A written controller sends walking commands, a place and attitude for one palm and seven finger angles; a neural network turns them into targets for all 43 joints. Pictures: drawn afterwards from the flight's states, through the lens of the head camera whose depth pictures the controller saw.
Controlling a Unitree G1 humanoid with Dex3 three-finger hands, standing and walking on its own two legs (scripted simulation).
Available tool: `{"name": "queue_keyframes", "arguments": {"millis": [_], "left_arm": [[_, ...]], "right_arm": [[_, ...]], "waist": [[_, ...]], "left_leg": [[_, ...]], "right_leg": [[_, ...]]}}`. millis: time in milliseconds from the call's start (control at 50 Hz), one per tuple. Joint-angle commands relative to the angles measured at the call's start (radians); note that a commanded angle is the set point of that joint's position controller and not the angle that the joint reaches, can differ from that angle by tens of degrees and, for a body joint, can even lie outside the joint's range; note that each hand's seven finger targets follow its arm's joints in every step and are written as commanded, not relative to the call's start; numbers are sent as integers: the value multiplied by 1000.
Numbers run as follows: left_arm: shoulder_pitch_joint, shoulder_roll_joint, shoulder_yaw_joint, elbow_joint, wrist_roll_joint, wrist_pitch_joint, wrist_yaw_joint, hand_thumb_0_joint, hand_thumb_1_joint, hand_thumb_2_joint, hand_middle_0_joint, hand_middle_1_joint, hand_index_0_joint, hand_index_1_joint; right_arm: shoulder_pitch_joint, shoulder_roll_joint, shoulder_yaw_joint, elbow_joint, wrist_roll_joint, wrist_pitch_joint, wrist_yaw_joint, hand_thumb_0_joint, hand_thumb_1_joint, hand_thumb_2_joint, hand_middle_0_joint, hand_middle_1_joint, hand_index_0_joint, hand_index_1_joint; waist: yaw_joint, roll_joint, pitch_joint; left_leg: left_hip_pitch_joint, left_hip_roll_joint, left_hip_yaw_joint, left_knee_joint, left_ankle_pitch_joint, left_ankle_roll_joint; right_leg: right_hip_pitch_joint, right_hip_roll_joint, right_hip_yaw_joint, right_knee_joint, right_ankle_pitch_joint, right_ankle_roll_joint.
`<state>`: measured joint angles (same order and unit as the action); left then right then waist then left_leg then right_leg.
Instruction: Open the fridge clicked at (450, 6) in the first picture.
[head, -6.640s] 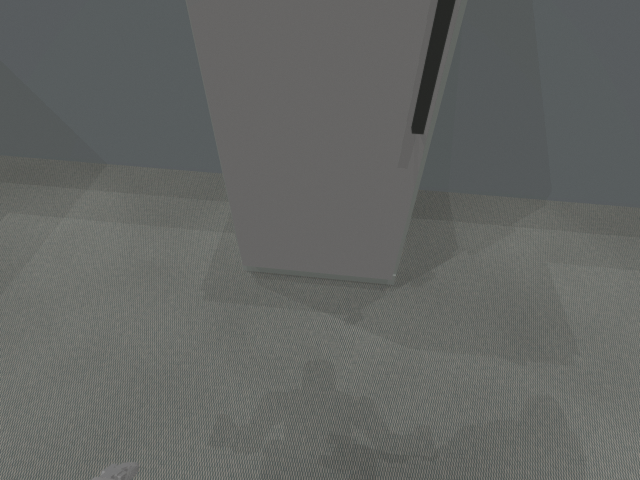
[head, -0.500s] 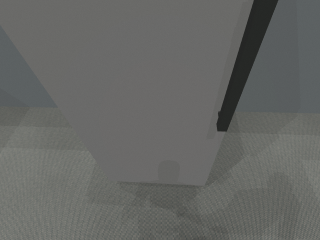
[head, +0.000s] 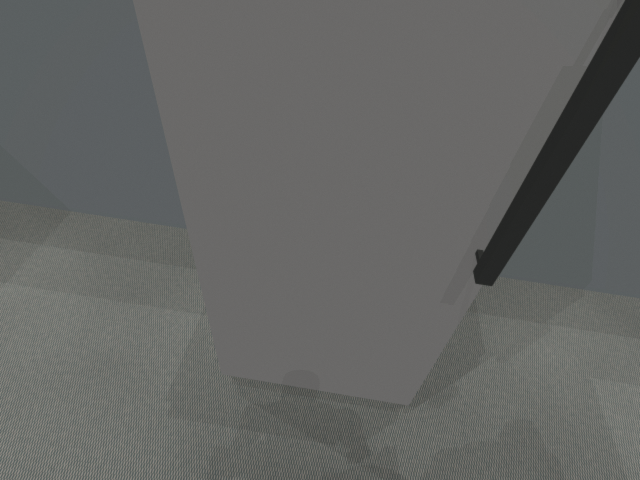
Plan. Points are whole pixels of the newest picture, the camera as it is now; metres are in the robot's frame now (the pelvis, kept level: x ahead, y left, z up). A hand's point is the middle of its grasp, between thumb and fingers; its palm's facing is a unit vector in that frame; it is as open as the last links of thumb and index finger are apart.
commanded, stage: come to a stop and stand still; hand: right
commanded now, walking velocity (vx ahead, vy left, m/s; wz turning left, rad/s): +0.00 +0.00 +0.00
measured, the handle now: (539, 166) +0.47 -0.22 +0.21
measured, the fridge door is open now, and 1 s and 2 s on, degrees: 0 0 0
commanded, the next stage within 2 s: look again from close up in 1.18 s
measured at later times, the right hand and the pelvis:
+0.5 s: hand out of the picture +0.02 -0.17 -0.15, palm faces +0.02 +0.98 -0.21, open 7.4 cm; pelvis +0.01 +0.01 +0.02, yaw +0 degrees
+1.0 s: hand out of the picture +0.05 -0.19 -0.15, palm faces +0.02 +0.98 -0.22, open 7.4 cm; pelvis +0.04 -0.01 +0.02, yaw +0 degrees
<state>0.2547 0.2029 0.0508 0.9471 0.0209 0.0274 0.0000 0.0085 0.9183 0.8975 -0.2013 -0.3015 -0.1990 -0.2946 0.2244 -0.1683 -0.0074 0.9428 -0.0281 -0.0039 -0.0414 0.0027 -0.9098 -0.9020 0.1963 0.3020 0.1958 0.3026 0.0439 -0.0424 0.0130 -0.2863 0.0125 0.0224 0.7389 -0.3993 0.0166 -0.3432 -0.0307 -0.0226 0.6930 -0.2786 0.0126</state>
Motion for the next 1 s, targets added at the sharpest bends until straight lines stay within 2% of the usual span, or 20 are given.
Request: {"name": "queue_keyframes", "arguments": {"millis": [0, 20, 40, 80, 120, 180, 240, 280, 320, 460, 640, 760, 980], "left_arm": [[20, 77, -6, -53, 9, -26, 3, 0, 900, 900, -200, -300, -200, -300], [0, 78, -8, -55, 8, -23, 4, 0, 900, 900, -200, -300, -200, -300], [6, 65, -13, -54, 6, -24, 5, 0, 900, 900, -200, -300, -200, -300], [55, 58, -18, -41, 4, -21, 6, 0, 900, 900, -200, -300, -200, -300], [109, 50, -20, -17, 5, -21, 6, 0, 900, 900, -200, -300, -200, -300], [140, 42, -27, 7, 6, -29, 8, 0, 900, 900, -200, -300, -200, -300], [133, 38, -33, 26, 2, -37, 13, 0, 900, 900, -200, -300, -200, -300], [136, 37, -35, 39, 2, -38, 13, 0, 900, 900, -200, -300, -200, -300], [143, 31, -39, 58, 0, -40, 15, 0, 900, 900, -200, -300, -200, -300], [136, 33, -44, 101, -6, -54, 23, 0, 900, 900, -200, -300, -200, -300], [96, 43, -42, 124, -9, -62, 31, 0, 900, 900, -200, -300, -200, -300], [58, 62, -39, 126, -8, -61, 32, 0, 900, 900, -200, -300, -200, -300], [16, 87, -39, 129, -7, -64, 32, 0, 900, 900, -200, -300, -200, -300]], "right_arm": [[-19, -138, -27, -79, 9, 8, -5, 0, -900, -900, 200, 300, 200, 300], [13, -147, -27, -65, 9, 6, -2, 0, -900, -900, 200, 300, 200, 300], [33, -156, -27, -53, 6, -1, 3, 0, -900, -900, 200, 300, 200, 300], [41, -165, -28, -38, 11, -4, 7, 0, -900, -900, 200, 300, 200, 300], [23, -162, -31, -44, 11, -5, 7, 0, -900, -900, 200, 300, 200, 300], [23, -152, -30, -41, 13, -10, 9, 0, -900, -900, 200, 300, 200, 300], [46, -141, -26, -23, 16, -14, 10, 0, -900, -900, 200, 300, 200, 300], [54, -140, -27, -5, 17, -14, 11, 0, -900, -900, 200, 300, 200, 300], [63, -136, -24, 14, 18, -16, 12, 0, -900, -900, 200, 300, 200, 300], [100, -117, -15, 73, 18, -25, 10, 0, -900, -900, 200, 300, 200, 300], [115, -110, -11, 116, 13, -27, 9, 0, -900, -900, 200, 300, 200, 300], [101, -112, -12, 126, 10, -25, 9, 0, -900, -900, 200, 300, 200, 300], [77, -135, -16, 127, 12, -23, 11, 0, -900, -900, 200, 300, 200, 300]], "waist": [[-24, -111, 183], [-43, -87, 210], [-48, -11, 203], [-32, 122, 160], [-12, 156, 120], [-9, 103, 68], [-24, 74, 55], [-28, 63, 71], [-29, 72, 73], [-39, 40, 58], [-44, 30, 29], [-44, 32, 63], [-50, 24, 22]], "left_leg": [[-136, 24, -64, -256, -146, 18], [-103, 29, -77, -281, -141, 20], [-87, 45, -102, -320, -123, 28], [-140, 94, -158, -404, -218, 48], [-186, 121, -177, -452, -268, 61], [-135, 104, -146, -416, -173, 55], [-72, 93, -133, -406, -112, 52], [-64, 98, -137, -413, -107, 52], [-57, 97, -135, -415, -74, 52], [24, 83, -102, -385, 117, 39], [65, 78, -78, -355, 241, 25], [50, 80, -74, -357, 242, 18], [92, 88, -65, -349, 288, 11]], "right_leg": [[-68, -84, 134, -309, -162, -63], [-123, -65, 128, -319, -217, -59], [-105, -46, 93, -288, -164, -48], [-8, -14, 33, -207, -107, -28], [77, -8, 8, -156, -58, -21], [97, -15, 22, -192, -16, -24], [80, -32, 40, -237, -3, -24], [62, -29, 39, -232, 4, -20], [74, -33, 38, -239, 31, -18], [93, -53, 48, -272, 129, -19], [144, -69, 57, -286, 205, -28], [147, -69, 62, -295, 212, -32], [177, -71, 65, -303, 268, -37]]}}
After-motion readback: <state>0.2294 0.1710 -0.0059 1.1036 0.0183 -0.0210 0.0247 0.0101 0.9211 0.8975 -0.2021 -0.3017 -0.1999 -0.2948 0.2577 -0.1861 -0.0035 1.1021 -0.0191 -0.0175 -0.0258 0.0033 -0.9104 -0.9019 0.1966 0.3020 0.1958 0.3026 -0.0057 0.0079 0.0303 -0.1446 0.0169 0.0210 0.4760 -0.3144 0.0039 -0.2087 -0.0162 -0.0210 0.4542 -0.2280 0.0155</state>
